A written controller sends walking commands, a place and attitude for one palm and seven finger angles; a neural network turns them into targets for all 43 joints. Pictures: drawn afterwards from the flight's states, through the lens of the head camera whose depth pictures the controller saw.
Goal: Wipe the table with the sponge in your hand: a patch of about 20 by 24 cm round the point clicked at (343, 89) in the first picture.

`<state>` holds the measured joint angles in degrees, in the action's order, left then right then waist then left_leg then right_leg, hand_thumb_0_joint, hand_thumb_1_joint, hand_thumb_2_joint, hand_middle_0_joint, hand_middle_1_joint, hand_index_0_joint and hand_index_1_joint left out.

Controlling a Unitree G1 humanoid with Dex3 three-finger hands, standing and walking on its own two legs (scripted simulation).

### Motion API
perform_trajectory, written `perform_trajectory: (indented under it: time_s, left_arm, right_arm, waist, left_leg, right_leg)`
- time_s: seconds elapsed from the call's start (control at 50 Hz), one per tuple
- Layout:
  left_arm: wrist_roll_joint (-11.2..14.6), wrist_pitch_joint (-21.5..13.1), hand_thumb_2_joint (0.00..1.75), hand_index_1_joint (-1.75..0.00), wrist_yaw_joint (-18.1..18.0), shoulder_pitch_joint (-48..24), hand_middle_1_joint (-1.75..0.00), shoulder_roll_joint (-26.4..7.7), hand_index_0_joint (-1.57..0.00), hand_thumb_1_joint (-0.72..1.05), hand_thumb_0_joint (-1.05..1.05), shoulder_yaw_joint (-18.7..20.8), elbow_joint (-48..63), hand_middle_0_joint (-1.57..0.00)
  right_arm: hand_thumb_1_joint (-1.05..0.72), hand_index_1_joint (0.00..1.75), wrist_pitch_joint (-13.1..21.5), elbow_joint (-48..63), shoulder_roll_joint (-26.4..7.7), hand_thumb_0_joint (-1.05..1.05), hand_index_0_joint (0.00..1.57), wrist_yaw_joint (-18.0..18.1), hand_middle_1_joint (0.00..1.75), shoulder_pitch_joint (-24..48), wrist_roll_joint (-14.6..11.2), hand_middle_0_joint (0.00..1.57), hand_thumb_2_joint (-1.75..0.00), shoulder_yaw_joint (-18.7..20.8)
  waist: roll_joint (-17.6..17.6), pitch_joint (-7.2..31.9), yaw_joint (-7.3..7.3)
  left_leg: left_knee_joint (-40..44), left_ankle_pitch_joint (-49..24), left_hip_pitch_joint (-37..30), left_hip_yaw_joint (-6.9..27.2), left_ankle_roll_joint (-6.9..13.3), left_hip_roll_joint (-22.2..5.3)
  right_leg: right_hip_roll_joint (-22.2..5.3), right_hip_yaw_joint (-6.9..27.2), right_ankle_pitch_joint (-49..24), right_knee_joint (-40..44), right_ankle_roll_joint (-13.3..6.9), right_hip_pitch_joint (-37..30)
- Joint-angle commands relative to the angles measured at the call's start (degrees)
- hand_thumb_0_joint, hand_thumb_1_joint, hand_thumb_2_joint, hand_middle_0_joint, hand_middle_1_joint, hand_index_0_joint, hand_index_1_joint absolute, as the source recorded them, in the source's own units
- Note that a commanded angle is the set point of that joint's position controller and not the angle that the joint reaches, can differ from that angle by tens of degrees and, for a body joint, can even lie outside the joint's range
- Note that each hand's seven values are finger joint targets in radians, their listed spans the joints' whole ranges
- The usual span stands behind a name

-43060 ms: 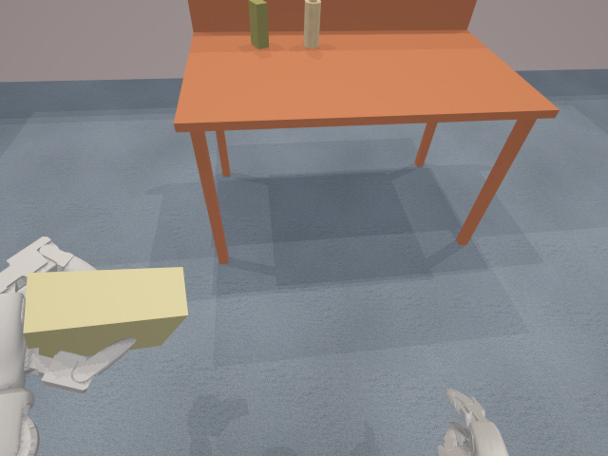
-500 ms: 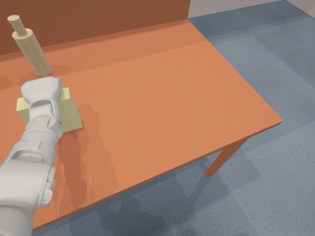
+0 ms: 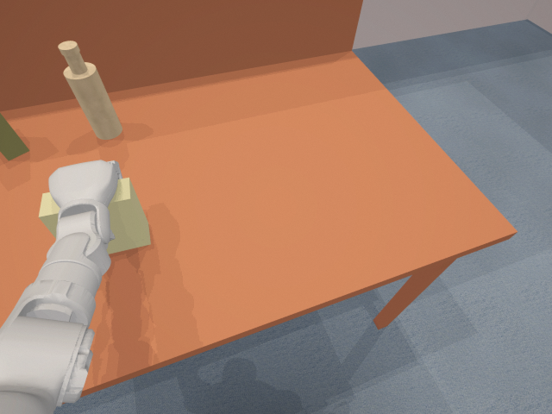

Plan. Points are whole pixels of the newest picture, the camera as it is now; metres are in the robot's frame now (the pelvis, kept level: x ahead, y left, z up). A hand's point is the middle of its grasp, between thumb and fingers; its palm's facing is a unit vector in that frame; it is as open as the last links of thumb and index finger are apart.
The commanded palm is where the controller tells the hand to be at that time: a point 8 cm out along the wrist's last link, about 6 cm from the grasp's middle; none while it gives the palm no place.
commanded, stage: wipe back along the first lane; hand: left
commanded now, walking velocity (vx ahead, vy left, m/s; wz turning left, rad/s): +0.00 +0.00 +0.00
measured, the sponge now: (105, 228) +0.41 +0.30 -0.02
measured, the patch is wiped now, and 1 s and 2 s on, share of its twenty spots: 1.00 1.00 1.00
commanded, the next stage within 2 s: lift the sponge slowly off the table in 1.38 s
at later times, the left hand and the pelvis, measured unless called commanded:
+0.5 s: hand (99, 226) +0.38 +0.28 +0.02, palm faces -0.07 +0.00 -1.00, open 9.5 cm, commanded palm +0.34 +0.26 +0.05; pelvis -0.01 +0.00 +0.00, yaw +0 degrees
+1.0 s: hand (105, 255) +0.34 +0.26 +0.02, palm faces -0.06 -0.02 -1.00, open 9.5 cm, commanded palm +0.29 +0.24 +0.06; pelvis +0.00 -0.01 +0.01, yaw +1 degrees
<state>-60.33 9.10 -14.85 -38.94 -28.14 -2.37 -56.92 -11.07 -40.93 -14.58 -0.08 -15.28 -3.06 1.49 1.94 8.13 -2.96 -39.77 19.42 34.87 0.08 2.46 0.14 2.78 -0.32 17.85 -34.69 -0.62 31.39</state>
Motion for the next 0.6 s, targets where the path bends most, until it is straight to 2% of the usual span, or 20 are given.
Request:
perform_trajectory:
  time_s: [0.0, 0.02, 0.04, 0.1, 0.12, 0.16, 0.18, 0.22, 0.28, 0.3, 0.32, 0.36, 0.4, 0.42, 0.44, 0.46, 0.5, 0.52, 0.54, 0.58]
  left_arm:
    - [-1.52, 0.88, 1.3, -1.6, 0.09, -13.31, -1.6, -9.01, -1.2, 0.1, 0.0, -0.62, 3.94, -1.2]
    - [-0.72, 0.51, 1.3, -1.6, 0.17, -13.07, -1.6, -7.93, -1.2, 0.1, 0.0, -0.28, 4.92, -1.2]
    - [-0.8, 0.59, 1.3, -1.6, 0.02, -11.37, -1.6, -9.43, -1.2, 0.1, 0.0, 0.73, 3.89, -1.2]
    - [-0.97, 0.85, 1.3, -1.6, 0.1, -11.43, -1.6, -8.01, -1.2, 0.1, 0.0, -0.93, 2.38, -1.2]
    - [-0.41, 0.49, 1.3, -1.6, 0.09, -10.9, -1.6, -7.81, -1.2, 0.1, 0.0, 0.0, 2.82, -1.2]
    - [-0.59, 0.58, 1.3, -1.6, 0.09, -10.31, -1.6, -7.97, -1.2, 0.1, 0.0, -0.6, 3.32, -1.2]
    - [-0.78, 0.57, 1.3, -1.6, -0.01, -8.81, -1.6, -8.6, -1.2, 0.1, 0.0, 0.31, 3.37, -1.2]
    - [-0.35, 0.55, 1.3, -1.6, 0.03, -7.62, -1.6, -6.52, -1.2, 0.1, 0.0, -0.42, 4.88, -1.2]
    - [-0.01, 1.42, 1.3, -1.6, -0.21, -5.81, -1.6, -3.92, -1.2, 0.1, 0.0, -2.58, 6.56, -1.2]
    - [0.26, 1.8, 1.3, -1.6, -0.35, -5.34, -1.6, -3.67, -1.2, 0.1, 0.0, -2.6, 7.0, -1.2]
    - [0.92, 1.93, 1.3, -1.6, -0.38, -4.78, -1.6, -4.97, -1.2, 0.1, 0.0, -0.8, 7.92, -1.2]
    - [0.92, 2.74, 1.3, -1.6, -0.19, -4.04, -1.6, -2.85, -1.2, 0.1, 0.0, -3.12, 8.47, -1.2]
    - [0.95, 3.5, 1.3, -1.6, -0.06, -1.07, -1.6, -3.22, -1.2, 0.1, 0.0, -2.56, 8.93, -1.2]
    - [1.71, 3.55, 1.3, -1.6, 0.13, -0.87, -1.6, -2.27, -1.2, 0.1, 0.0, -2.49, 10.69, -1.2]
    - [1.49, 3.77, 1.3, -1.6, 0.13, -0.17, -1.6, -2.36, -1.2, 0.1, 0.0, -2.87, 11.13, -1.2]
    - [1.71, 4.13, 1.3, -1.6, 0.26, 1.72, -1.6, -0.98, -1.2, 0.1, 0.0, -3.74, 11.55, -1.2]
    - [2.16, 4.5, 1.3, -1.6, 0.4, 4.62, -1.6, -0.37, -1.2, 0.1, 0.0, -3.84, 13.82, -1.2]
    - [2.65, 4.6, 1.3, -1.6, 0.49, 5.4, -1.6, -1.47, -1.2, 0.1, 0.0, -2.26, 14.81, -1.2]
    - [2.34, 4.85, 1.3, -1.6, 0.6, 4.9, -1.6, -0.45, -1.2, 0.1, 0.0, -3.8, 15.23, -1.2]
    - [2.44, 5.59, 1.3, -1.6, 0.7, 6.46, -1.6, 1.04, -1.2, 0.1, 0.0, -4.83, 16.6, -1.2]
  right_arm:
    - [-0.9, 0.3, 1.23, 5.28, -9.04, 0.0, 0.2, 0.99, 0.3, -0.81, -0.3, 0.2, -0.9, 2.82]
    - [-0.9, 0.3, 1.41, 5.19, -8.79, 0.0, 0.2, 1.0, 0.3, -0.43, -0.33, 0.2, -0.9, 2.96]
    - [-0.9, 0.3, 1.35, 5.08, -9.21, 0.0, 0.2, 1.04, 0.3, -0.88, -0.2, 0.2, -0.9, 2.92]
    - [-0.9, 0.3, 1.31, 5.49, -9.14, 0.0, 0.2, 1.24, 0.3, -0.26, -0.38, 0.2, -0.9, 2.54]
    - [-0.9, 0.3, 1.54, 5.63, -8.94, 0.0, 0.2, 1.34, 0.3, 0.22, -0.37, 0.2, -0.9, 2.64]
    - [-0.9, 0.3, 1.54, 5.92, -9.09, 0.0, 0.2, 1.35, 0.3, -0.03, -0.38, 0.2, -0.9, 2.55]
    - [-0.9, 0.3, 1.54, 6.15, -9.01, 0.0, 0.2, 1.32, 0.3, 0.06, -0.41, 0.2, -0.9, 2.62]
    - [-0.9, 0.3, 1.58, 6.63, -8.73, 0.0, 0.2, 1.24, 0.3, 1.11, -0.52, 0.2, -0.9, 2.53]
    - [-0.9, 0.3, 1.45, 7.19, -8.48, 0.0, 0.2, 1.09, 0.3, 1.84, -0.69, 0.2, -0.9, 2.65]
    - [-0.9, 0.3, 1.44, 7.18, -8.46, 0.0, 0.2, 1.05, 0.3, 2.01, -0.69, 0.2, -0.9, 2.69]
    - [-0.9, 0.3, 1.48, 7.42, -8.56, 0.0, 0.2, 1.21, 0.3, 2.69, -0.78, 0.2, -0.9, 2.59]
    - [-0.9, 0.3, 1.35, 7.47, -8.42, 0.0, 0.2, 1.29, 0.3, 2.88, -0.84, 0.2, -0.9, 2.54]
    - [-0.9, 0.3, 1.24, 7.89, -8.44, 0.0, 0.2, 1.27, 0.3, 3.56, -1.0, 0.2, -0.9, 2.4]
    - [-0.9, 0.3, 1.32, 8.13, -8.26, 0.0, 0.2, 1.33, 0.3, 4.53, -1.01, 0.2, -0.9, 2.33]
    - [-0.9, 0.3, 1.19, 8.05, -8.35, 0.0, 0.2, 1.32, 0.3, 4.22, -1.02, 0.2, -0.9, 2.41]
    - [-0.9, 0.3, 1.22, 8.44, -8.12, 0.0, 0.2, 1.23, 0.3, 4.63, -1.07, 0.2, -0.9, 2.43]
    - [-0.9, 0.3, 1.29, 9.06, -8.05, 0.0, 0.2, 1.11, 0.3, 5.44, -1.13, 0.2, -0.9, 2.39]
    - [-0.9, 0.3, 1.36, 9.36, -8.07, 0.0, 0.2, 1.16, 0.3, 6.16, -1.29, 0.2, -0.9, 2.26]
    - [-0.9, 0.3, 1.22, 9.28, -8.04, 0.0, 0.2, 1.22, 0.3, 6.23, -1.27, 0.2, -0.9, 2.15]
    - [-0.9, 0.3, 1.31, 9.86, -7.8, 0.0, 0.2, 1.1, 0.3, 6.97, -1.39, 0.2, -0.9, 2.09]
  waist:
    - [0.13, 14.75, -0.16]
    - [0.5, 14.97, 0.14]
    - [0.05, 15.0, 0.5]
    - [-2.13, 12.51, -0.14]
    - [-1.75, 13.11, 0.45]
    - [-2.1, 13.96, 0.37]
    - [-1.93, 14.63, 1.01]
    - [-0.48, 14.51, 1.41]
    - [-0.98, 13.26, 1.09]
    - [-1.6, 13.17, 1.17]
    - [-1.69, 13.65, 1.82]
    - [-2.4, 12.8, 1.12]
    - [-2.98, 12.58, 1.91]
    - [-1.84, 13.15, 2.39]
    - [-2.06, 12.78, 2.13]
    - [-2.44, 12.32, 2.26]
    - [-3.04, 13.19, 2.76]
    - [-2.59, 12.89, 3.25]
    - [-3.14, 11.51, 2.64]
    - [-3.15, 10.18, 2.98]
  left_leg:
    - [3.64, -20.21, -13.65, 1.57, 0.01, -0.15]
    - [3.82, -20.75, -14.22, 1.65, 0.01, -0.33]
    - [3.68, -20.32, -14.21, 1.87, 0.0, -0.29]
    - [4.28, -16.13, -11.61, 1.42, 0.1, -0.11]
    - [4.41, -16.75, -12.06, 1.51, 0.15, -0.26]
    - [4.21, -15.98, -12.03, 1.26, 0.19, -0.1]
    - [4.17, -16.48, -11.89, 1.39, 0.1, 0.03]
    - [4.43, -18.08, -12.97, 1.72, -0.16, -0.24]
    - [4.41, -17.12, -13.66, 1.69, -0.21, -0.24]
    - [4.55, -16.36, -13.39, 1.45, -0.09, -0.19]
    - [4.93, -16.97, -13.28, 1.85, -0.09, -0.2]
    - [4.82, -16.92, -13.69, 1.49, -0.03, -0.1]
    - [5.11, -17.22, -13.51, 1.65, -0.17, 0.06]
    - [5.44, -18.22, -14.01, 1.66, -0.2, -0.07]
    - [5.18, -18.49, -14.86, 1.89, -0.22, -0.01]
    - [5.24, -18.39, -14.8, 1.62, -0.23, -0.04]
    - [5.19, -19.66, -15.28, 1.34, -0.21, 0.07]
    - [5.63, -20.09, -15.17, 1.95, -0.4, 0.04]
    - [5.51, -19.65, -15.51, 1.95, -0.38, 0.12]
    - [5.96, -18.93, -15.34, 1.82, -0.42, 0.24]
  right_leg:
    - [0.66, -0.64, -17.97, 3.13, -3.2, -5.26]
    - [0.62, -0.61, -18.25, 3.31, -3.32, -5.4]
    - [0.77, -0.7, -17.53, 3.2, -3.34, -5.33]
    - [0.63, -0.69, -14.78, 3.67, -3.13, -4.65]
    - [0.55, -0.5, -15.25, 3.69, -3.28, -5.02]
    - [0.6, -0.51, -14.94, 3.56, -3.14, -5.46]
    - [0.57, -0.34, -15.44, 3.45, -3.23, -6.03]
    - [0.64, -0.56, -15.71, 3.21, -3.5, -5.52]
    - [0.8, -0.81, -14.37, 3.56, -3.32, -4.7]
    - [0.75, -0.68, -14.23, 3.86, -3.28, -5.28]
    - [0.7, -0.42, -14.84, 3.89, -3.48, -6.37]
    - [0.66, -0.7, -15.36, 4.0, -3.22, -6.33]
    - [0.67, -0.64, -15.69, 3.99, -3.39, -7.29]
    - [0.65, -0.53, -16.39, 3.93, -3.55, -7.79]
    - [0.7, -0.68, -16.37, 3.92, -3.49, -7.5]
    - [0.7, -0.88, -16.26, 4.03, -3.43, -7.68]
    - [0.66, -0.44, -18.67, 4.1, -3.46, -9.35]
    - [0.69, -0.45, -18.26, 3.99, -3.63, -9.68]
    - [0.73, -0.68, -17.99, 4.09, -3.49, -8.95]
    - [0.67, -0.87, -17.41, 4.46, -3.54, -8.85]
